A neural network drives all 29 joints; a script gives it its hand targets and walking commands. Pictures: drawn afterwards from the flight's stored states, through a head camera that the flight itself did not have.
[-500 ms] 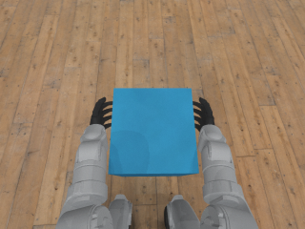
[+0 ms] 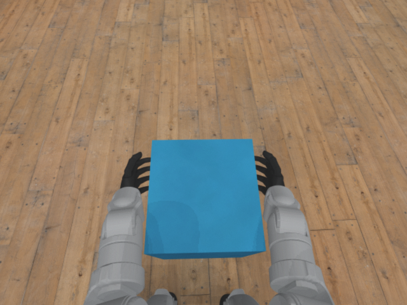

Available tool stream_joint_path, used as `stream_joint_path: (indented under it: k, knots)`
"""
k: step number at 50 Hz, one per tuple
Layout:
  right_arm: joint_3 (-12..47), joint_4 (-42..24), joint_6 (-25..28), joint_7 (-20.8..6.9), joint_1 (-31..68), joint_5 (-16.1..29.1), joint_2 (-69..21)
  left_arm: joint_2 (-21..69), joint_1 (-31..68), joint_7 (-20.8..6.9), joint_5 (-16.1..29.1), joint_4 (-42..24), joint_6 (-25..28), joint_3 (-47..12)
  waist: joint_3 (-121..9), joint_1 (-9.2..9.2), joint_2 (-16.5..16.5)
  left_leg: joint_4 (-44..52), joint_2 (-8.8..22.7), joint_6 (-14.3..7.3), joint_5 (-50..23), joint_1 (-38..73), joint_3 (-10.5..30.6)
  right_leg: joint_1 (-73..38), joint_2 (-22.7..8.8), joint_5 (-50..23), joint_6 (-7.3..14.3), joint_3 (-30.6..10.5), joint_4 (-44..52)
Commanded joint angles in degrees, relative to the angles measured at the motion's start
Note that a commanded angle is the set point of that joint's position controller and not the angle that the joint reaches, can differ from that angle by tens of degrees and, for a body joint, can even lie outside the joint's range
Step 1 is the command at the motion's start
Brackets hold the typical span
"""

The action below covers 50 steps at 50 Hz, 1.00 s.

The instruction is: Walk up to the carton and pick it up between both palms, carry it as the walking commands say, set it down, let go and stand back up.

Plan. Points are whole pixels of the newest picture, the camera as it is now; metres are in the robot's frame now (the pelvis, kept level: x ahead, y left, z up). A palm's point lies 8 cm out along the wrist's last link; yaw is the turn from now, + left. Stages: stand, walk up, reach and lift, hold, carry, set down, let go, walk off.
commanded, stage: reach and lift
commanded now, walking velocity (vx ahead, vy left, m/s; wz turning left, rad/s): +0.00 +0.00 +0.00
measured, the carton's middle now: (202, 206) +0.35 +0.00 -0.10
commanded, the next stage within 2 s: hold in 1.88 s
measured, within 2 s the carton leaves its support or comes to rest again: neither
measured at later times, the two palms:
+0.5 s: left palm (123, 186) +0.34 +0.14 +0.05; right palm (287, 183) +0.34 -0.15 +0.05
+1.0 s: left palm (115, 186) +0.32 +0.14 +0.09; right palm (300, 183) +0.32 -0.15 +0.09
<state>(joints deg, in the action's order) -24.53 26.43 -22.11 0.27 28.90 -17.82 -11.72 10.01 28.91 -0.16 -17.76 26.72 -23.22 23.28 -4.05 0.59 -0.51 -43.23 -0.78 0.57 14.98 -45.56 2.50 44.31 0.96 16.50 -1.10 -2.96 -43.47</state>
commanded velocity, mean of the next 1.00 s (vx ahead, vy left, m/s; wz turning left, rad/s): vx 0.00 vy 0.00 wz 0.00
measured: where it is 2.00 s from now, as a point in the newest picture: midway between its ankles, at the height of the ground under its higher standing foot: outside the picture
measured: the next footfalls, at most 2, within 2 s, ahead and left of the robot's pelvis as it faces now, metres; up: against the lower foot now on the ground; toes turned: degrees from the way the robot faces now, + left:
none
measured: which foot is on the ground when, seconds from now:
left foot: down 0.00-1.00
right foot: down 0.00-1.00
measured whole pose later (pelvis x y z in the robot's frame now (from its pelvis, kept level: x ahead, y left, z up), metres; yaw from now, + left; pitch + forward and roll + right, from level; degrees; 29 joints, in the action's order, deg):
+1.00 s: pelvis +0.02 +0.00 +0.04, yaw +0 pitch -7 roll +0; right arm -15.9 18.2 -40.9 0.5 20.0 -16.7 -10.1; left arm 9.9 19.3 1.0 -16.7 17.7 -41.7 15.1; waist 1.7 0.3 -0.4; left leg -22.1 -0.3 0.6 9.9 -5.0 2.6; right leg 3.8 0.5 11.2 -0.6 -3.1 -22.2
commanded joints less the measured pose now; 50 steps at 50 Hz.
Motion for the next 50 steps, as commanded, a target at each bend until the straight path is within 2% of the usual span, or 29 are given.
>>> stream_joint_path:
  k: [1, 20, 32, 41, 50]
  knots:
    - [35.2, 4.7, 0.1, -15.0, 30.7, 9.3, -56.2, 57.2, 31.1, -14.4, 9.9, 3.1, 0.8, -35.5, -33.8, 0.05, 1.1, 5.4, -5.5, 0.1, -13.8, 24.4, 0.8, -15.9, 5.8, -12.4, 0.9, -0.2, 6.5]
    - [36.5, 1.3, -5.1, -13.7, 23.5, 10.9, -55.1, 55.6, 24.9, -13.5, 11.2, -1.3, -4.1, -37.4, -21.9, 0.00, 0.7, 16.4, -4.9, 0.2, -14.3, 37.3, 1.8, -31.0, 4.7, -14.7, 1.1, -1.6, 17.7]
    - [39.3, -4.5, -11.0, -13.4, 20.4, 13.9, -54.5, 55.3, 22.1, -13.0, 14.2, -7.1, -9.7, -40.2, -15.6, -0.17, 0.6, 20.8, -4.4, 0.0, -14.4, 44.0, 1.9, -37.3, 4.2, -15.2, 1.1, -1.2, 21.9]
    - [41.5, -9.0, -16.0, -13.2, 19.8, 16.2, -54.7, 54.6, 21.9, -13.3, 16.9, -11.6, -14.5, -42.5, -10.9, -0.22, 0.2, 23.5, -3.9, -0.1, -12.3, 46.2, 1.6, -40.3, 3.7, -13.4, 0.9, -1.1, 24.8]
    - [39.8, -7.6, -17.8, -13.5, 22.2, 15.8, -53.9, 53.8, 24.1, -13.5, 16.8, -11.0, -16.3, -40.3, -7.7, -0.54, 0.2, 24.0, -4.3, 0.1, -7.5, 44.8, 0.6, -40.2, 3.5, -8.8, 1.1, -1.4, 25.6]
